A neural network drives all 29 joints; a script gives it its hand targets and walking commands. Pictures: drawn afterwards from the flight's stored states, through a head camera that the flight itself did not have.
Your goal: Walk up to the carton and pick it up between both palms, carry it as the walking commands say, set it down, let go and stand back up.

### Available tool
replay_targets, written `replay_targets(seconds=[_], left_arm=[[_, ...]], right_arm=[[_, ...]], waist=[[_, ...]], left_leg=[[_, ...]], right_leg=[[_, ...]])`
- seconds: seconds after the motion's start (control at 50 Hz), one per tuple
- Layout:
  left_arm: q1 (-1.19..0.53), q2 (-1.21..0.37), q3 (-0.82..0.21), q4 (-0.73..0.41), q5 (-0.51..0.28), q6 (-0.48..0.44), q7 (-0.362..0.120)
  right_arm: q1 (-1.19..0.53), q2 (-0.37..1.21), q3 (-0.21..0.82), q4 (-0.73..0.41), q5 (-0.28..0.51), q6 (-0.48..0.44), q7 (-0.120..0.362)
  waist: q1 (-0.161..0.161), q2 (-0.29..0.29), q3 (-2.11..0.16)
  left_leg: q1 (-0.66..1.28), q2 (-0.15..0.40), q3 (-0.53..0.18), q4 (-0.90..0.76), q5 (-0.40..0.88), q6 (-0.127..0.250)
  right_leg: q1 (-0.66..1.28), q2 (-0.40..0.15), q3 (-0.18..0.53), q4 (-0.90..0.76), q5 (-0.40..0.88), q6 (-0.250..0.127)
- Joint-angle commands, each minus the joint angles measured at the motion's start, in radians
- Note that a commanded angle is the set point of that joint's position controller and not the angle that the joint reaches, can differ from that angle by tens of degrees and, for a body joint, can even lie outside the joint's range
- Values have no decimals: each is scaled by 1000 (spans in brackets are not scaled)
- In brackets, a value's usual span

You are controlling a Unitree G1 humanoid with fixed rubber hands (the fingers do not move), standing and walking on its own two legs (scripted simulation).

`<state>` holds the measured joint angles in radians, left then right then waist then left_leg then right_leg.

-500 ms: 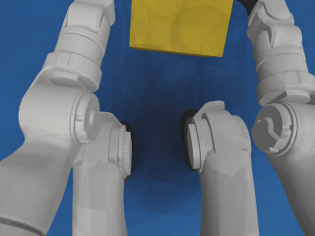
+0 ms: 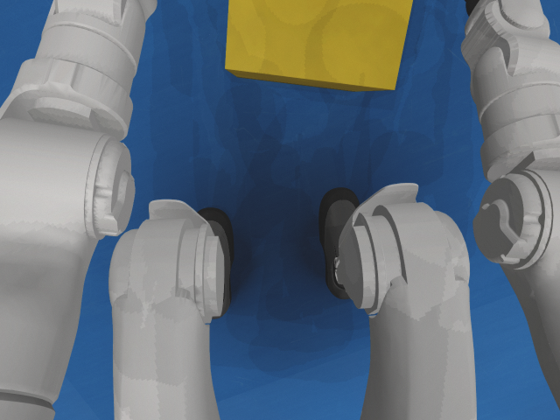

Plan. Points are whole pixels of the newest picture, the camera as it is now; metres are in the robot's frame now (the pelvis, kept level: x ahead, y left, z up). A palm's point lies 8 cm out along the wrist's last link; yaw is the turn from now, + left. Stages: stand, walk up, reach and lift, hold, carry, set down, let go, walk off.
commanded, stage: set down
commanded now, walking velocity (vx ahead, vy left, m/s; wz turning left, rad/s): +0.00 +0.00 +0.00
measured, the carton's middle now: out of the picture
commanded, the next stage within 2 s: let go in 1.44 s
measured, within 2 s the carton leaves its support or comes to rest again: neither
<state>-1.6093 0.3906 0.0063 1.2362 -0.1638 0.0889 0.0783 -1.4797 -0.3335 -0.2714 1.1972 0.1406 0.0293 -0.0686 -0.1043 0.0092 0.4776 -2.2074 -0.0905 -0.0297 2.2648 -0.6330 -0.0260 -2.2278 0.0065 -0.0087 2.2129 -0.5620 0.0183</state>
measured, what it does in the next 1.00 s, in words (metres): rises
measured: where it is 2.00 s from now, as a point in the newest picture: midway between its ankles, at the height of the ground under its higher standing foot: (277, 271)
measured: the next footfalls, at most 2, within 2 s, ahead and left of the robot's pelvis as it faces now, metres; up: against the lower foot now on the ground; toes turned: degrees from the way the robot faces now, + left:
none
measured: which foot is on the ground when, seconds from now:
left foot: down 0.00-1.00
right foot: down 0.00-1.00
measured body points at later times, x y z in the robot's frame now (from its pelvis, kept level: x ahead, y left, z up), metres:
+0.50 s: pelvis +0.00 +0.00 +0.07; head +0.36 -0.02 +0.34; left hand +0.61 +0.10 -0.06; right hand +0.54 -0.25 -0.06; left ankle +0.10 +0.11 -0.33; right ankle +0.12 -0.12 -0.33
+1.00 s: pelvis +0.03 +0.00 +0.19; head +0.35 -0.02 +0.50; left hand +0.61 +0.11 +0.08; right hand +0.54 -0.26 +0.09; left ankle +0.10 +0.12 -0.33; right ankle +0.12 -0.12 -0.33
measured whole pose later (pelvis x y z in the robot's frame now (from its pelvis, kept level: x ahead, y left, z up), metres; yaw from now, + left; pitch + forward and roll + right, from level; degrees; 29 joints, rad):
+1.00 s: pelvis +0.03 +0.00 +0.19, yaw -1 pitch +46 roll +1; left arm -1.31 0.31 0.19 0.93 -0.01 0.23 0.07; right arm -1.17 -0.25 -0.34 0.80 0.05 0.20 -0.07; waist -0.11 0.02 0.00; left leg -1.85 -0.06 -0.03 1.55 -0.51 -0.02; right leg -1.89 0.05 0.04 1.52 -0.43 0.02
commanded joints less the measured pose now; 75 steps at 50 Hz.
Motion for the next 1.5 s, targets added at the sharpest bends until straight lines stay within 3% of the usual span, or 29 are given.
replay_targets(seconds=[0.0,0.12,0.2,0.44,0.82,1.3,1.4,1.48], left_arm=[[-303,71,5,-129,2,-18,6],[-291,85,12,-228,12,5,35],[-258,80,28,-279,16,31,46],[-148,52,124,-268,81,59,31],[-18,30,172,-416,130,119,2],[114,-38,268,-428,230,75,-62],[156,-76,310,-343,297,58,-79],[207,-89,344,-353,353,49,-69]], right_arm=[[-245,-130,11,-115,18,-17,-7],[-223,-153,16,-202,36,2,-39],[-196,-151,18,-260,28,30,-51],[-117,-80,-12,-329,-26,83,-35],[39,-49,-61,-495,-76,156,-12],[181,44,-134,-524,-169,114,41],[212,93,-167,-464,-239,98,47],[260,96,-173,-468,-276,88,51]], waist=[[-73,98,-1186],[-76,115,-1434],[-68,97,-1526],[-34,42,-1465],[-41,78,-1604],[-25,61,-1504],[-22,41,-1353],[-12,42,-1387]], left_leg=[[453,30,34,-169,310,-7],[586,21,60,-193,343,-14],[610,11,79,-240,318,-10],[546,-9,84,-423,266,13],[794,-26,88,-731,379,0],[1169,3,40,-1253,543,-4],[1126,7,37,-1326,482,-3],[1155,3,43,-1349,535,-6]], right_leg=[[564,16,-23,-151,405,11],[679,27,-42,-185,453,19],[737,36,-52,-228,442,23],[721,61,-55,-391,394,22],[938,80,-63,-695,492,30],[1296,59,-28,-1195,658,49],[1290,57,-29,-1266,599,50],[1370,61,-26,-1285,655,46]])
